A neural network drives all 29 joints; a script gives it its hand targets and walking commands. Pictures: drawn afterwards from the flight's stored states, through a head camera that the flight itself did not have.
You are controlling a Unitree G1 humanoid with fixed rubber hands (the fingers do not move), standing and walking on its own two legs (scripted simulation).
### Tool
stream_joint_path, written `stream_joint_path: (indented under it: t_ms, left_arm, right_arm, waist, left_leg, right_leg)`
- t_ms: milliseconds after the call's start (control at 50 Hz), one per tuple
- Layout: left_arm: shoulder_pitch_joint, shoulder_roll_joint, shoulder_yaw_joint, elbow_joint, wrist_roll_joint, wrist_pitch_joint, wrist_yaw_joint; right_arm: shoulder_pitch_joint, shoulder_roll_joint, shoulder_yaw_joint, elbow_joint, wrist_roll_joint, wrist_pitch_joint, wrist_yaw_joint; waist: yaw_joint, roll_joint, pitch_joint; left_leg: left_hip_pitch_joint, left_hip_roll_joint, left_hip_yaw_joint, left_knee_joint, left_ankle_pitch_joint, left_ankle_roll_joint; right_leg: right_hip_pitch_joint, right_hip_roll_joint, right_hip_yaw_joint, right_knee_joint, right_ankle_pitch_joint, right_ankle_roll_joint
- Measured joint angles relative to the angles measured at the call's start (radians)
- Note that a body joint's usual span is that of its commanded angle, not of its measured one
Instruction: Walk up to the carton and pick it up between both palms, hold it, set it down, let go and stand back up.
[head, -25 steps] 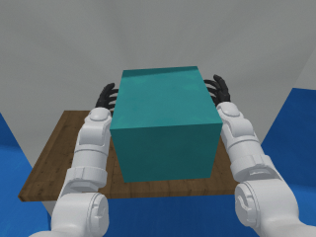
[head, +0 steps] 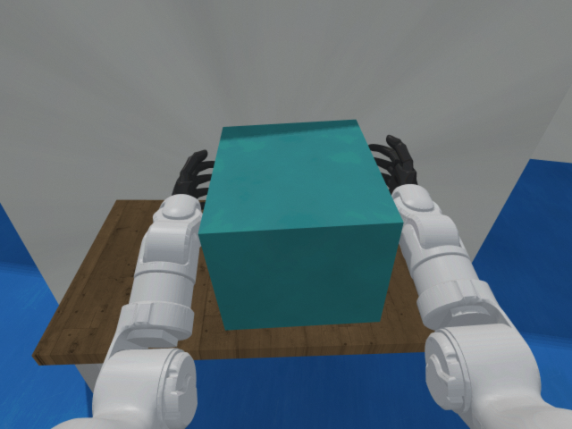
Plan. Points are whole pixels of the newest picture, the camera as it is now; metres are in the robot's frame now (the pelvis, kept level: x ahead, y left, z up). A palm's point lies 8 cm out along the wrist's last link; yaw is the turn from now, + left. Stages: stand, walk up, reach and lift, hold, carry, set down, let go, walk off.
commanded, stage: hold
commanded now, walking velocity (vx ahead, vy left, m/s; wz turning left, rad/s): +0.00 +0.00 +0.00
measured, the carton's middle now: (295, 216) +0.38 -0.01 +0.16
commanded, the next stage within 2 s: set down in 0.32 s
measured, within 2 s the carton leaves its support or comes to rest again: neither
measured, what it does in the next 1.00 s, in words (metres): stands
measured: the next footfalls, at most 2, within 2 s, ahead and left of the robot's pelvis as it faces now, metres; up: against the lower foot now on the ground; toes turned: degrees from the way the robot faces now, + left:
none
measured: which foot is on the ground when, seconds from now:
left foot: down 0.00-1.00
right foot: down 0.00-1.00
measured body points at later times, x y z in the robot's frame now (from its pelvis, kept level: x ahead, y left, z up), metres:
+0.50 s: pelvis +0.00 +0.00 +0.00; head -0.06 +0.02 +0.44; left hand +0.39 +0.15 +0.19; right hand +0.40 -0.15 +0.22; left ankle +0.04 +0.10 -0.74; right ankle +0.03 -0.14 -0.74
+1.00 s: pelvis +0.03 +0.00 +0.00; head +0.01 +0.02 +0.45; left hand +0.44 +0.14 +0.15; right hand +0.43 -0.16 +0.16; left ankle +0.04 +0.10 -0.74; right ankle +0.04 -0.14 -0.74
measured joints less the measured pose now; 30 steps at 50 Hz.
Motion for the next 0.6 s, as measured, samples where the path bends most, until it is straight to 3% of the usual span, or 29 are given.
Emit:
stream_joint_path:
  t_ms: [440,600]
  left_arm:
    - [0.0,0.0,0.005,-0.001,-0.004,0.002,0.0]
    - [-0.031,-0.003,0.035,0.002,0.015,-0.058,-0.013]
  right_arm:
    - [-0.009,0.0,0.0,-0.001,0.005,0.011,-0.001]
    - [-0.045,0.011,-0.052,-0.002,-0.003,-0.037,0.01]
  waist:
    - [0.0,0.0,-0.002]
    - [0.0,0.0,0.002]
  left_leg:
    - [0.0,0.0,0.0,-0.001,0.0,0.0]
    - [0.0,0.0,0.0,-0.007,0.0,0.0]
  right_leg:
    - [0.0,0.0,0.0,-0.001,0.0,0.0]
    - [0.0,0.0,0.0,-0.007,0.0,0.0]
